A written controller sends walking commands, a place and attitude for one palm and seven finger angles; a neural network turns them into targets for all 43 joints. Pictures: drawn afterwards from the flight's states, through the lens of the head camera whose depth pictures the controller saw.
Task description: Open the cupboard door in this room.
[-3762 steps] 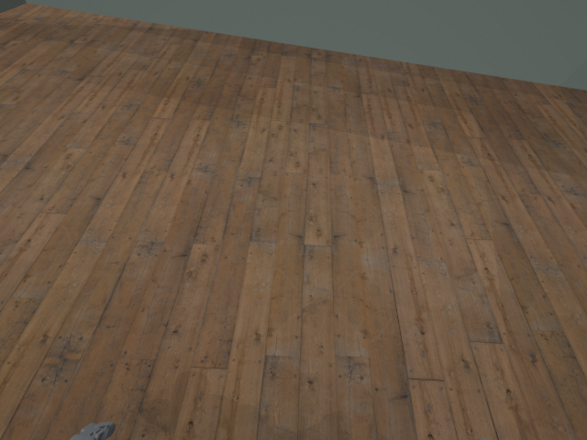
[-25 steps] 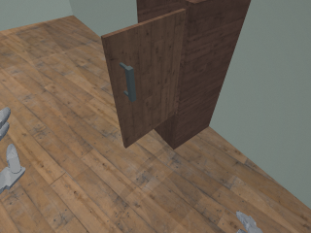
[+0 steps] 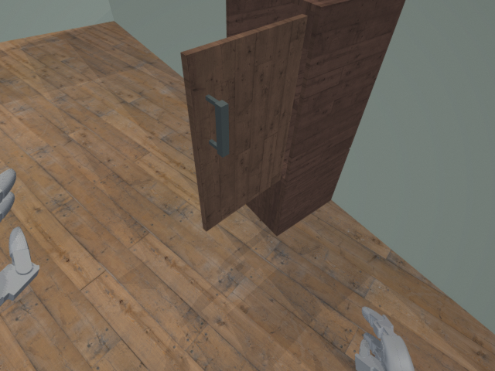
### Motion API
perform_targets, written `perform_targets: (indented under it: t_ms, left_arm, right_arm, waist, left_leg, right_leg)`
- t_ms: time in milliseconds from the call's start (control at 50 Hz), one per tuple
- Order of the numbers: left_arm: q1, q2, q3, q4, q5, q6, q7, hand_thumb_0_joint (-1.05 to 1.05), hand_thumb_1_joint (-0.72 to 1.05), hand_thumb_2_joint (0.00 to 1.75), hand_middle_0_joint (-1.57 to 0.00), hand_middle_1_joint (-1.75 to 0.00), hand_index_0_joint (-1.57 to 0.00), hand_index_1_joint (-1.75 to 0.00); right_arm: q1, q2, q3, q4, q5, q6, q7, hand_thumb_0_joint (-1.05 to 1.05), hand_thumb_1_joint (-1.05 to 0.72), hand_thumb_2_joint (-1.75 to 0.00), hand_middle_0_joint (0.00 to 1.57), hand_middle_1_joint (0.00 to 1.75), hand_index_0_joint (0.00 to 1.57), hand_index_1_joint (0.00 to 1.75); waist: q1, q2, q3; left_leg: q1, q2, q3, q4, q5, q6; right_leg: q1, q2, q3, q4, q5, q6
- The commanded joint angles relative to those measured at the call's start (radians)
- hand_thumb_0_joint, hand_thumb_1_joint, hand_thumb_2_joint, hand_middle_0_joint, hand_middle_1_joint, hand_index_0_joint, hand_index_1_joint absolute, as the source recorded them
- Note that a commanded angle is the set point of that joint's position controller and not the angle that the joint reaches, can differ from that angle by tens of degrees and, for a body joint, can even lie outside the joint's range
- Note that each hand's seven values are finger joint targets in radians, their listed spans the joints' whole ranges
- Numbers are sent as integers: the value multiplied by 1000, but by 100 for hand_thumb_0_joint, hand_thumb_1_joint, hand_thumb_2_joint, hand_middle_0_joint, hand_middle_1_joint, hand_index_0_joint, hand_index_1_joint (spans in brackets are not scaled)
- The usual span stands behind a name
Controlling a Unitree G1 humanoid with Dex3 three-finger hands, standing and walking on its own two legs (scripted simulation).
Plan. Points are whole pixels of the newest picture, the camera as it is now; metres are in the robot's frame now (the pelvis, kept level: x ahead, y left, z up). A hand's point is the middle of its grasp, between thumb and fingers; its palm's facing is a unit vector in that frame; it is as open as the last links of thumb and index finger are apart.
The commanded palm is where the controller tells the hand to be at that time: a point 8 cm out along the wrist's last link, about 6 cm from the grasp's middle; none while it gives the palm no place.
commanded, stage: stop stepping back and stand still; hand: left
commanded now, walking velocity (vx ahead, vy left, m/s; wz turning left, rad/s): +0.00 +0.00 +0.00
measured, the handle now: (216, 126) +0.62 +0.12 +0.06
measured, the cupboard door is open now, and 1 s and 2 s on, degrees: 96 96 96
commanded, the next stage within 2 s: let the arm hang, fingers relaxed in 0.30 s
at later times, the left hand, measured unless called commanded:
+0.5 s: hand (71, 305) +0.19 +0.27 +0.04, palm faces +0.20 -0.83 -0.52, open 7.4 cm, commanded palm none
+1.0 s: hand out of the picture -0.05 +0.20 -0.17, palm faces +0.07 -0.96 -0.27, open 7.3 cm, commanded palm none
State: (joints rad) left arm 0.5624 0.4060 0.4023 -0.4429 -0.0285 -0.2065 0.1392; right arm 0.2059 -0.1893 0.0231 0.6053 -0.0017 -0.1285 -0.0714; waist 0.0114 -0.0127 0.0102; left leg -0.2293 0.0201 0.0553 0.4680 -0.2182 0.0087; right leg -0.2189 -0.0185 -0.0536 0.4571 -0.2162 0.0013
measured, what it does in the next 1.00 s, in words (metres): stands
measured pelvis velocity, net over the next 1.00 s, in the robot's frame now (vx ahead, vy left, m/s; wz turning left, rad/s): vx -0.02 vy -0.01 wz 0.05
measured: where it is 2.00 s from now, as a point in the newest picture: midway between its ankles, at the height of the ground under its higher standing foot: outside the picture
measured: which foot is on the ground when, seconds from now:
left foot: down 0.00-1.00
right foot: down 0.00-1.00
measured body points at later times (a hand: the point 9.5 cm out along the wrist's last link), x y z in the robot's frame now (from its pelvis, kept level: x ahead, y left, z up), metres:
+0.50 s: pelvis -0.02 +0.01 -0.01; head -0.01 -0.02 +0.44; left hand +0.18 +0.31 +0.07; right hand +0.14 -0.25 -0.12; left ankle +0.02 +0.11 -0.74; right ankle +0.02 -0.12 -0.74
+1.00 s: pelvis -0.02 -0.01 +0.00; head +0.00 -0.02 +0.45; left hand -0.05 +0.25 -0.15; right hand -0.01 -0.25 -0.16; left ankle +0.02 +0.11 -0.74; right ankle +0.02 -0.12 -0.74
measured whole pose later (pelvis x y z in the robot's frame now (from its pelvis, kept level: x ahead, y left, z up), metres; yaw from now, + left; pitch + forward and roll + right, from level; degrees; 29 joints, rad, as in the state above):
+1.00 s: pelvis -0.02 -0.01 +0.00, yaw +3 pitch -2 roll -1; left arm 0.29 0.23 0.03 1.11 0.01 0.02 0.01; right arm 0.29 -0.19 -0.01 1.08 -0.02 0.04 -0.01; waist 0.00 0.03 0.07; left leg -0.27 0.02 0.00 0.48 -0.18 -0.01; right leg -0.23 -0.01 -0.11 0.46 -0.20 -0.03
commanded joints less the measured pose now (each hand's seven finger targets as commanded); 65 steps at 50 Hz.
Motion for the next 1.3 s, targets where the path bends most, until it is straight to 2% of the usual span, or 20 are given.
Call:
perform_targets:
  t_ms: [0, 40, 100, 360, 380, 400, 420, 480, 520, 540, 560, 620, 660, 700, 780, 840, 940, 1060, 1140, 1280]
  left_arm:
    - [-104, 151, 99, -195, 6, -56, 27, 0, 90, 90, -20, -30, -20, -30]
    - [-120, 163, 105, -208, 12, -54, 29, 0, 90, 90, -20, -30, -20, -30]
    - [-127, 145, 88, -201, 16, -49, 31, 0, 90, 90, -20, -30, -20, -30]
    - [-44, 153, 109, -170, 2, -50, 27, 0, 90, 90, -20, -30, -20, -30]
    - [-137, 0, -291, 599, 76, 106, -114, 0, 90, 90, -20, -30, -20, -30]
    - [-139, -9, -270, 621, 59, 177, -134, 0, 90, 90, -20, -30, -20, -30]
    - [-141, -15, -274, 604, 55, 197, -139, 0, 90, 90, -20, -30, -20, -30]
    - [-209, 9, -290, 734, 67, 191, -141, 0, 90, 90, -20, -30, -20, -30]
    - [-265, 41, -295, 850, 72, 187, -141, 0, 90, 90, -20, -30, -20, -30]
    - [-297, 52, -304, 906, 70, 191, -138, 0, 90, 90, -20, -30, -20, -30]
    - [-326, 42, -317, 962, 66, 198, -135, 0, 90, 90, -20, -30, -20, -30]
    - [-371, 10, -350, 1102, 55, 212, -127, 0, 90, 90, -20, -30, -20, -30]
    - [-348, -6, -359, 1187, 50, 211, -125, 0, 90, 90, -20, -30, -20, -30]
    - [-310, -27, -364, 1270, 44, 210, -124, 0, 90, 90, -20, -30, -20, -30]
    - [-286, -39, -357, 1383, 41, 203, -123, 0, 90, 90, -20, -30, -20, -30]
    - [-303, -28, -353, 1431, 40, 198, -123, 0, 90, 90, -20, -30, -20, -30]
    - [-313, -39, -352, 1492, 40, 197, -120, 0, 90, 90, -20, -30, -20, -30]
    - [-318, -50, -350, 1526, 41, 204, -117, 0, 90, 90, -20, -30, -20, -30]
    - [-309, -54, -349, 1534, 42, 204, -115, 0, 90, 90, -20, -30, -20, -30]
    - [-332, -59, -350, 1540, 40, 192, -114, 0, 90, 90, -20, -30, -20, -30]
  right_arm:
    - [-76, -142, -53, -141, -2, -54, -11, 0, -90, -90, 20, 30, 20, 30]
    - [-77, -143, -52, -138, -7, -61, -14, 0, -90, -90, 20, 30, 20, 30]
    - [-73, -139, -50, -139, -6, -65, -14, 0, -90, -90, 20, 30, 20, 30]
    - [-75, -136, -57, -127, -5, -65, -12, 0, -90, -90, 20, 30, 20, 30]
    - [-110, -328, -108, 140, 1, -77, 79, 0, -90, -90, 20, 30, 20, 30]
    - [-33, -274, -106, 129, 9, -3, 81, 0, -90, -90, 20, 30, 20, 30]
    - [-32, -273, -101, 105, 9, 17, 77, 0, -90, -90, 20, 30, 20, 30]
    - [-50, -274, -83, 116, -12, 52, 74, 0, -90, -90, 20, 30, 20, 30]
    - [-47, -276, -82, 144, -17, 70, 75, 0, -90, -90, 20, 30, 20, 30]
    - [-34, -258, -79, 155, -16, 84, 77, 0, -90, -90, 20, 30, 20, 30]
    - [-24, -232, -71, 179, -19, 97, 76, 0, -90, -90, 20, 30, 20, 30]
    - [2, -179, -52, 234, -29, 127, 75, 0, -90, -90, 20, 30, 20, 30]
    - [-5, -177, -46, 261, -29, 130, 72, 0, -90, -90, 20, 30, 20, 30]
    - [-8, -165, -42, 291, -28, 131, 66, 0, -90, -90, 20, 30, 20, 30]
    - [32, -151, -49, 346, -24, 137, 58, 0, -90, -90, 20, 30, 20, 30]
    - [74, -155, -59, 381, -21, 143, 55, 0, -90, -90, 20, 30, 20, 30]
    - [117, -138, -63, 431, -20, 144, 52, 0, -90, -90, 20, 30, 20, 30]
    - [124, -118, -60, 465, -25, 145, 51, 0, -90, -90, 20, 30, 20, 30]
    - [98, -127, -61, 468, -25, 137, 50, 0, -90, -90, 20, 30, 20, 30]
    - [70, -119, -54, 478, -21, 122, 48, 0, -90, -90, 20, 30, 20, 30]
  waist:
    - [-15, 122, -19]
    - [-12, 147, -26]
    - [-11, 115, -34]
    - [-11, 58, -48]
    - [-61, 89, 28]
    - [-41, 91, -51]
    - [-39, 116, -43]
    - [-17, -57, -92]
    - [-18, -199, -114]
    - [-28, -220, -101]
    - [-36, -210, -88]
    - [-48, -27, -44]
    - [-29, 102, -43]
    - [-10, 167, -26]
    - [-9, 177, -19]
    - [-19, 79, 10]
    - [-26, -6, 46]
    - [-24, -10, 93]
    - [-8, 40, 88]
    - [-7, 29, 26]
  left_leg:
    - [-93, 78, -102, -192, -160, 17]
    - [-103, 81, -116, -221, -189, 16]
    - [-102, 77, -110, -215, -197, 16]
    - [-52, 42, -78, -143, -38, -5]
    - [-141, 91, -141, 12, 175, 21]
    - [-77, 101, -123, -6, 257, 13]
    - [-90, 121, -135, -19, 229, 25]
    - [-146, 125, -192, -25, 174, 61]
    - [-105, 81, -159, 31, 120, 50]
    - [-80, 49, -129, 65, 84, 38]
    - [-49, 25, -101, 91, 57, 29]
    - [-6, 26, -84, 68, 39, 17]
    - [-45, 57, -133, -11, 57, 23]
    - [-99, 70, -152, -72, 2, 23]
    - [-87, 66, -140, -87, -62, 19]
    - [-58, 60, -131, -79, -84, 18]
    - [-17, 59, -114, -74, -64, 21]
    - [-40, 68, -127, -119, -108, 25]
    - [-66, 78, -146, -162, -117, 28]
    - [-10, 87, -132, -162, 56, 22]
  right_leg:
    - [40, -11, 66, -89, -50, 4]
    - [62, -3, 52, -80, -52, 6]
    - [73, -2, 55, -92, -45, 8]
    - [51, -26, 65, -148, 10, -2]
    - [-76, -95, 28, 19, 142, -34]
    - [-78, -81, 64, 19, 92, -38]
    - [-93, -62, 47, 46, 3, -32]
    - [-15, -51, 58, 76, -8, -48]
    - [-20, -104, 102, 16, 28, -73]
    - [-56, -138, 121, -22, 2, -91]
    - [-91, -162, 138, -50, -18, -104]
    - [-144, -154, 132, -74, -109, -99]
    - [-78, -111, 107, -45, -102, -74]
    - [-13, -89, 97, -46, -96, -61]
    - [10, -99, 97, -102, -110, -70]
    - [-26, -106, 102, -151, -178, -78]
    - [-72, -110, 95, -186, -219, -78]
    - [-89, -99, 83, -173, -245, -69]
    - [-42, -86, 76, -141, -180, -60]
    - [34, -99, 66, -122, -14, -54]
